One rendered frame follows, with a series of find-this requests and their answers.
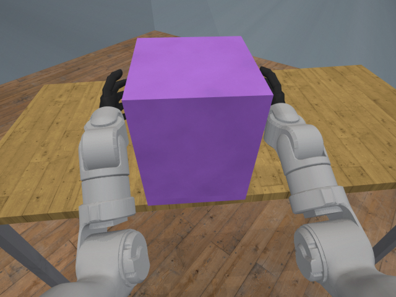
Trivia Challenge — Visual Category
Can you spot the right robot forearm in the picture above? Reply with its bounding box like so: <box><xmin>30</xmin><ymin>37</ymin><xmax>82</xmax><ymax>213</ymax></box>
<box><xmin>264</xmin><ymin>103</ymin><xmax>375</xmax><ymax>265</ymax></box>

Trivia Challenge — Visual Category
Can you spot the right robot hand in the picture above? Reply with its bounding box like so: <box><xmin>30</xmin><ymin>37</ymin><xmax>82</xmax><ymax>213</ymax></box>
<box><xmin>260</xmin><ymin>66</ymin><xmax>285</xmax><ymax>105</ymax></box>

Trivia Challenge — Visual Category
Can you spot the robot left upper arm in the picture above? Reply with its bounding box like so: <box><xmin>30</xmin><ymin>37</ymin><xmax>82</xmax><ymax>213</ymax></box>
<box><xmin>39</xmin><ymin>229</ymin><xmax>150</xmax><ymax>297</ymax></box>

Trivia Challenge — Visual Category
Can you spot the left robot forearm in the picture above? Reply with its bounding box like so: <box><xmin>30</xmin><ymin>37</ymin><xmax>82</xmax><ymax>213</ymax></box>
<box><xmin>75</xmin><ymin>106</ymin><xmax>136</xmax><ymax>276</ymax></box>

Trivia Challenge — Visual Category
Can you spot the robot right upper arm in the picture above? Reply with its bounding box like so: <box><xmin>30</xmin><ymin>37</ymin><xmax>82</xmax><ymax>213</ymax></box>
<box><xmin>294</xmin><ymin>218</ymin><xmax>396</xmax><ymax>297</ymax></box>

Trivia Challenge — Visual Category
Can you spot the table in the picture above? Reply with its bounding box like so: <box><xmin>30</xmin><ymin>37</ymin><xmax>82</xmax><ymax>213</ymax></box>
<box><xmin>0</xmin><ymin>65</ymin><xmax>396</xmax><ymax>287</ymax></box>

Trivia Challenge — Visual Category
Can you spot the left robot hand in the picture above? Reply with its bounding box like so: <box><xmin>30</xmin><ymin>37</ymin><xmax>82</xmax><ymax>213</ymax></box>
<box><xmin>99</xmin><ymin>69</ymin><xmax>127</xmax><ymax>120</ymax></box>

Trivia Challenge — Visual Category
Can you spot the carton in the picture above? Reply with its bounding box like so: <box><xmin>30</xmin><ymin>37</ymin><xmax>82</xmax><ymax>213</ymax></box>
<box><xmin>122</xmin><ymin>36</ymin><xmax>273</xmax><ymax>206</ymax></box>

